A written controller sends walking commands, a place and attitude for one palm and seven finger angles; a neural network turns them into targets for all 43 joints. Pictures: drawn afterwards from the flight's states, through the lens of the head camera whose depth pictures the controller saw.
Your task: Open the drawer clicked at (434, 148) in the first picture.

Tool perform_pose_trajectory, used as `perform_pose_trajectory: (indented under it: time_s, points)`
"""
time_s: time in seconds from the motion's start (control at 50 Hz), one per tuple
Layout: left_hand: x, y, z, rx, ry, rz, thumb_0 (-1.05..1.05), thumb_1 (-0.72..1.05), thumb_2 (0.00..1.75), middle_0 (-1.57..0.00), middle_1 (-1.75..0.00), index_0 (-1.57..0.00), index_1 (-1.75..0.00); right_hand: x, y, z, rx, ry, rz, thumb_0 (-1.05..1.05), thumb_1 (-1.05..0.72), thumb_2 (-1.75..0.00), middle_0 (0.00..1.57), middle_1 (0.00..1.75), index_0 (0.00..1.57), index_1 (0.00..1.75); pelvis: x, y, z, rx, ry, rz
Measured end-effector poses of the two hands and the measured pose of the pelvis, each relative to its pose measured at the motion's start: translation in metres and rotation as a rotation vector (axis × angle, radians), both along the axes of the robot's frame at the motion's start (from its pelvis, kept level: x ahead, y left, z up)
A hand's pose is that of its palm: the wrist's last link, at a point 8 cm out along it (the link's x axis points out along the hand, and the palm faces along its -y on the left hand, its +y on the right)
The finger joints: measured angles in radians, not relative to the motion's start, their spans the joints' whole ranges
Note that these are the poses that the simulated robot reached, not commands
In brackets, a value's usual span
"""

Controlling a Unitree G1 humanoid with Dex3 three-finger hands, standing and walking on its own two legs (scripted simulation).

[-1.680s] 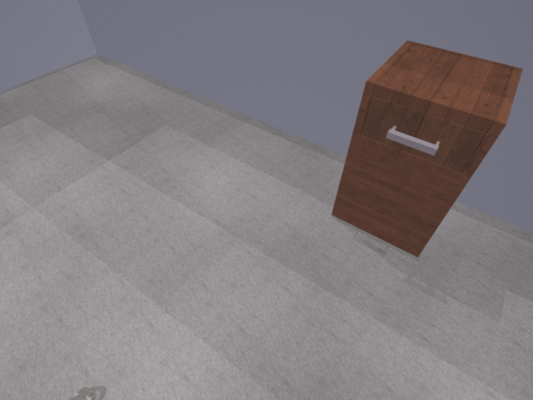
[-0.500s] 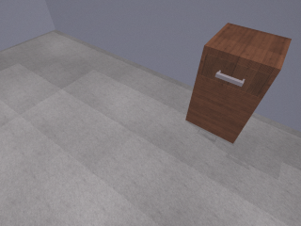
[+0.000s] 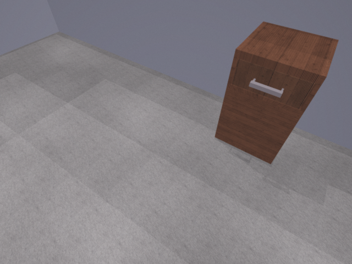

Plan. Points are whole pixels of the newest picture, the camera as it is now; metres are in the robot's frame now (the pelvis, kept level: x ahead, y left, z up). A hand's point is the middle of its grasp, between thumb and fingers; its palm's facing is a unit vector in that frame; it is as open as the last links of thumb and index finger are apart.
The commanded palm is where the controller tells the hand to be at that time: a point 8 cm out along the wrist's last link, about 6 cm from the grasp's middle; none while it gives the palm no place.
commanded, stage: walk to a spot facing it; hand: left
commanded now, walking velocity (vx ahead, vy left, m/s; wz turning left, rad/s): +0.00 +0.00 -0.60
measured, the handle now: (266, 86) +1.00 -0.41 -0.19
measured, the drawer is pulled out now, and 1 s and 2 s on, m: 0.00 0.00 0.00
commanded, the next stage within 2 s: none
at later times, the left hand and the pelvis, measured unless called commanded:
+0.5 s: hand out of the picture +0.04 +0.14 -0.16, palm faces -0.17 -0.95 -0.25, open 7.4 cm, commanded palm none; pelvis -0.01 -0.05 +0.00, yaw -15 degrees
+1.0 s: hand (115, 243) +0.21 +0.19 -0.20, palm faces -0.36 -0.91 -0.19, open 7.4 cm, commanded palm none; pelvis +0.15 +0.00 -0.02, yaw -30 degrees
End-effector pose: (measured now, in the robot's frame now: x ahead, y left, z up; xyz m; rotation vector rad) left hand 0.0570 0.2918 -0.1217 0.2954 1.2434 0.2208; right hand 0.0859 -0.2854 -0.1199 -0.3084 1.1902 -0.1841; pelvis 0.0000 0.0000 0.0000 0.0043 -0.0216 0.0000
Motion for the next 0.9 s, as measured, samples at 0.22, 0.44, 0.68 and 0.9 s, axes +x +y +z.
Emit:
perform_pose_trajectory:
  time_s: [0.22,0.44,0.68,0.9]
  points:
    - [0.001,-0.047,-0.021,-0.059,0.055,-0.087,0.01,0.91,0.89,-0.2,-0.3,-0.2,-0.3,-0.05,0.015,-0.031,0.102,-0.002,-0.139,0.01,-0.9,-0.9,0.2,0.3,0.2,0.3,-0.016,-0.014,-0.016,0.037,-0.007,-0.126]
    - [-0.015,-0.096,-0.006,-0.07,0.068,-0.128,0.01,0.91,0.89,-0.2,-0.3,-0.2,-0.3,-0.088,-0.018,-0.033,0.147,0.046,-0.241,0.01,-0.91,-0.9,0.2,0.3,0.2,0.3,-0.019,-0.046,-0.007,0.034,0.02,-0.218]
    - [0.004,-0.102,-0.001,-0.097,0.137,-0.192,0.01,0.91,0.89,-0.2,-0.3,-0.2,-0.3,-0.059,-0.038,-0.007,0.086,-0.057,-0.342,0.01,-0.91,-0.9,0.2,0.3,0.19,0.3,0.026,-0.046,0.004,0.012,0.049,-0.335]
    - [0.088,-0.074,-0.025,-0.126,0.187,-0.255,0.01,0.91,0.89,-0.2,-0.3,-0.2,-0.3,0.046,0.001,0.006,0.077,-0.186,-0.37,0.01,-0.91,-0.9,0.2,0.3,0.19,0.3,0.108,-0.018,-0.005,-0.021,0.048,-0.431]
